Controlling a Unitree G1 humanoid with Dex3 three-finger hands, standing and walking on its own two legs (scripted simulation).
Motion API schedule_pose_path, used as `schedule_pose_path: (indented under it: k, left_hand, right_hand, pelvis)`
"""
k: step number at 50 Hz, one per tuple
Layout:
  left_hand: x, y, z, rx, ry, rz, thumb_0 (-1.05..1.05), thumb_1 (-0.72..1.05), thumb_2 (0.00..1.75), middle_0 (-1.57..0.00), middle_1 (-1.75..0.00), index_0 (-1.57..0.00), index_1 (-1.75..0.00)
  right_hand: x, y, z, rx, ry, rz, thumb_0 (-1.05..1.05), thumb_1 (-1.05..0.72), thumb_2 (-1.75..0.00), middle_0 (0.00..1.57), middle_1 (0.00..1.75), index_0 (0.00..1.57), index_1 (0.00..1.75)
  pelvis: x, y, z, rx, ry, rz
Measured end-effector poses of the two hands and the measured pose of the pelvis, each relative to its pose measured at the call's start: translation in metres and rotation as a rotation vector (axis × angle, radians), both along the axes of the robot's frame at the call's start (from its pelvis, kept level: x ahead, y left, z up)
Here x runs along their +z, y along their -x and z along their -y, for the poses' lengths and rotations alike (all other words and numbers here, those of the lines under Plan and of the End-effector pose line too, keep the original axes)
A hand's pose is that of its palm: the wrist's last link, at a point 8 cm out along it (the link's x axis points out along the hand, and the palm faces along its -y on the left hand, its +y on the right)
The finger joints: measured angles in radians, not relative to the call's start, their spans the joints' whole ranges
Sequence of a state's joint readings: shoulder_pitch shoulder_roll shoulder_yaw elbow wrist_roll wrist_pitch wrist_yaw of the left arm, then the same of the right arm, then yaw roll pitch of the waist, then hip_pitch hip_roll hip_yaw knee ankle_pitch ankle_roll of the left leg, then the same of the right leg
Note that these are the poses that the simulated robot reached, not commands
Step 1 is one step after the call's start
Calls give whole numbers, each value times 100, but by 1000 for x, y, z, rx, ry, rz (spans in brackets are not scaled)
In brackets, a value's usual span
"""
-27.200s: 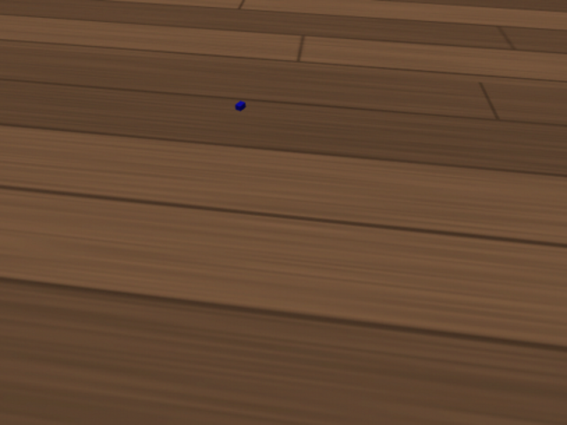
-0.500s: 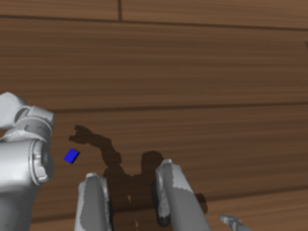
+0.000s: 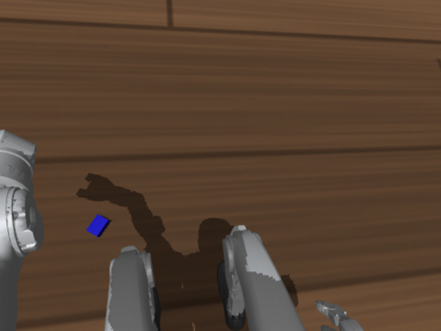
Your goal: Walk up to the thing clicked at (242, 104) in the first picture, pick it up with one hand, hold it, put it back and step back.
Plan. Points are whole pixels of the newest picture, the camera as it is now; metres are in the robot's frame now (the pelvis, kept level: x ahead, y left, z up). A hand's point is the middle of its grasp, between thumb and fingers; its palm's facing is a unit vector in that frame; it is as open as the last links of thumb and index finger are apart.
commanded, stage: go down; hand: left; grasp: from above
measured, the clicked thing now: (98, 225) +0.38 +0.27 -0.52
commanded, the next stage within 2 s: none
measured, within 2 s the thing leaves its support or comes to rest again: neither
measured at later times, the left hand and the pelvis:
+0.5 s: hand out of the picture +0.47 +0.35 -0.08, palm faces -0.11 -0.38 -0.92, open 9.2 cm; pelvis +0.00 +0.00 +0.00, yaw -1 degrees
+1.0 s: hand out of the picture +0.47 +0.37 -0.07, palm faces -0.13 -0.38 -0.91, open 9.9 cm; pelvis +0.01 +0.01 +0.01, yaw -1 degrees
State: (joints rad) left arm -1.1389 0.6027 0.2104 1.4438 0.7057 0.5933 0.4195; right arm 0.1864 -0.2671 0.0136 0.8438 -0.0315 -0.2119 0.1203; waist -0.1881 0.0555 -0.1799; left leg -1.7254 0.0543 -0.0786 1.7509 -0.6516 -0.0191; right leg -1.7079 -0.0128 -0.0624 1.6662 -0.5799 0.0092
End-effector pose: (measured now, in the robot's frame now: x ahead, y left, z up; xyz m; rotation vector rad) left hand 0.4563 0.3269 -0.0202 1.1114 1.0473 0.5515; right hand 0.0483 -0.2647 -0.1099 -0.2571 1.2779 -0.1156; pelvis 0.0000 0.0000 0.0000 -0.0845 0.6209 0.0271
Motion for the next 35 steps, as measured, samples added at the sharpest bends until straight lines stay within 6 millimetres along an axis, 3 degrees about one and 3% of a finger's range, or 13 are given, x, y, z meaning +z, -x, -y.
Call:
schedule_pose_path:
  k: [7, 13, 35]
  left_hand:
    - [-2, -1, -8, -4, -2, 9, 0, 30, 33, -83, -42, -85, -40]
    - [2, -2, -15, 12, -3, -4, 0, 24, 36, -79, -46, -80, -44]
    - [3, -11, -37, 34, -4, -4, 0, 10, 49, -65, -64, -67, -61]
  right_hand:
    - [8, -11, 8, 27, 32, 12, 1, -92, -91, 20, 30, 20, 30]
    - [12, -12, 3, 28, 27, 8, 1, -92, -91, 20, 30, 19, 30]
    - [6, 12, -19, 5, -14, -50, 1, -93, -91, 20, 30, 20, 30]
  pelvis:
    - [3, 1, 0, -1, 5, 0]
    - [8, -1, 0, -4, 8, -1]
    - [2, -1, -8, -9, 21, -8]
